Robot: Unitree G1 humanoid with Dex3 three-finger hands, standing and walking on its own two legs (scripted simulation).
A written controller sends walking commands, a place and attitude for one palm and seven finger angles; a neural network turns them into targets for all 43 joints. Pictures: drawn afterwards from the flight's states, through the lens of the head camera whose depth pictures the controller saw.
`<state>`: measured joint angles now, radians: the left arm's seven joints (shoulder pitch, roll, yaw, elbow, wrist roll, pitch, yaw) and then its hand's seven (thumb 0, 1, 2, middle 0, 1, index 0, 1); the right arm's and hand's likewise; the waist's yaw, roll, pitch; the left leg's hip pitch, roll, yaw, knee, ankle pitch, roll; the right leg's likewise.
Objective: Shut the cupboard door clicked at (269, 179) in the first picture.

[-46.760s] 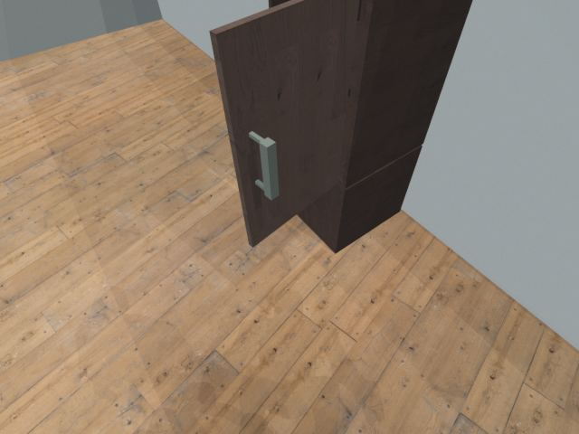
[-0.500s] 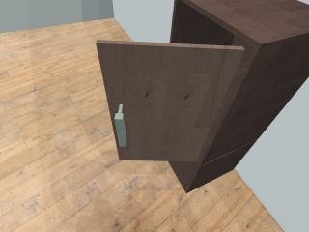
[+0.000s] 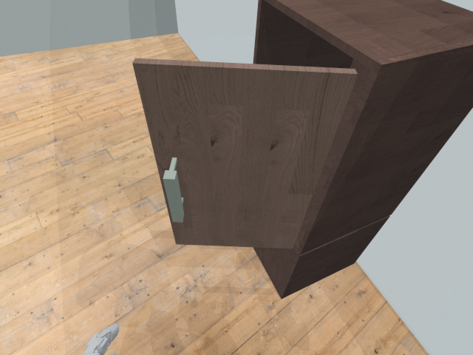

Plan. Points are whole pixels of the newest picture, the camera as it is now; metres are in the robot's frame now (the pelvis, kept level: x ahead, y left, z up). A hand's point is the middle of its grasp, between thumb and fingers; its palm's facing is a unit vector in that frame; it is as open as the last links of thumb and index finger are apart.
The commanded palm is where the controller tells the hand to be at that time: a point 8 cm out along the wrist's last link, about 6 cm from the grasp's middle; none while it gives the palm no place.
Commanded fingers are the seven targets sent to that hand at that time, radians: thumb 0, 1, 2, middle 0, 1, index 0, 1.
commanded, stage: raise the hand and make a fist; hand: left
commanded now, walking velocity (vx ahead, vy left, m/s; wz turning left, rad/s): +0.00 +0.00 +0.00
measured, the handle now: (176, 190) +0.46 +0.16 -0.04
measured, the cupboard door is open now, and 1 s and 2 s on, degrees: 64 64 64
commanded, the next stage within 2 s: bring the fist close to the handle in 1.80 s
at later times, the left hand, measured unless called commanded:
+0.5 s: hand (150, 339) +0.16 +0.15 -0.05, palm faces +0.05 -1.00 -0.06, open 5.2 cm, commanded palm +0.14 +0.21 -0.05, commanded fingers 0.00 0.90 0.90 -0.77 -0.92 -0.77 -0.92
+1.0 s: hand (145, 312) +0.20 +0.17 -0.05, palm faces +0.01 -1.00 -0.02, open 3.2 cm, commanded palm +0.18 +0.22 -0.04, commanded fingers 0.00 0.90 0.90 -1.23 -1.42 -1.23 -1.42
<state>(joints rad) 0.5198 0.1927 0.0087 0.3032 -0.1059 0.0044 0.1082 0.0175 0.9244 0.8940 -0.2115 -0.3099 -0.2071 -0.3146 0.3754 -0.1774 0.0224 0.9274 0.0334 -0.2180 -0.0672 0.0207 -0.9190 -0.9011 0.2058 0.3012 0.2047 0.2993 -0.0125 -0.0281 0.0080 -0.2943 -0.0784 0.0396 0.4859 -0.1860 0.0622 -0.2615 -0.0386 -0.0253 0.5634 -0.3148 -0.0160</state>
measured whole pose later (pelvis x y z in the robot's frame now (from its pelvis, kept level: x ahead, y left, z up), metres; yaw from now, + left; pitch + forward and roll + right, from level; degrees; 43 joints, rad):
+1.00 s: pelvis +0.00 -0.02 -0.10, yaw -1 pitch +16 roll -3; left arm 0.48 0.23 0.12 -0.08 -0.28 -0.44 -0.22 0.02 0.90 0.90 -1.05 -1.23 -1.05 -1.23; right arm 0.23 -0.24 -0.03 0.52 0.03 -0.17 -0.07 0.02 -0.90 -0.90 0.20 0.30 0.20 0.30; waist 0.01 0.02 -0.17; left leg -1.02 -0.01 -0.01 1.24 -0.51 0.05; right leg -0.92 0.03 -0.08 1.20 -0.57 -0.03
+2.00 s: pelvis +0.01 -0.03 -0.09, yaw +0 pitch +15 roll -3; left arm 0.37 0.24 0.11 0.00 -0.27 -0.40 -0.21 0.02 0.90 0.90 -1.30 -1.50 -1.30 -1.50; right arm 0.24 -0.24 0.02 0.49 0.03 -0.13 -0.05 0.01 -0.90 -0.90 0.21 0.30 0.20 0.30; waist 0.01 0.04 -0.18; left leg -0.96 0.00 -0.02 1.19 -0.50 0.03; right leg -0.86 0.04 -0.09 1.15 -0.56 -0.04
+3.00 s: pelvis +0.01 -0.03 -0.08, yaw -1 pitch +17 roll -1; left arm -0.27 0.21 0.13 0.56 -0.17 -0.41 -0.09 0.01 0.90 0.90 -1.30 -1.50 -1.30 -1.50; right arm 0.27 -0.24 0.00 0.60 0.02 -0.03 -0.01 0.01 -0.90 -0.90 0.20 0.30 0.20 0.30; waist -0.04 0.02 -0.17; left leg -0.95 0.00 0.02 1.12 -0.47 0.03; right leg -0.88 0.04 -0.05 1.11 -0.53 -0.04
